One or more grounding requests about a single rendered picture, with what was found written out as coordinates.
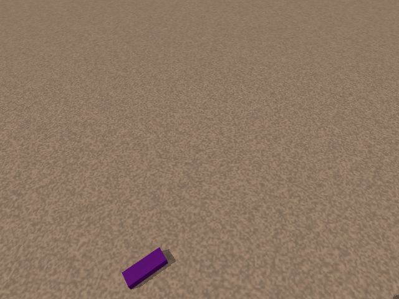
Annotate carton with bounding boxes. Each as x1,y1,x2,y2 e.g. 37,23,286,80
122,248,168,289

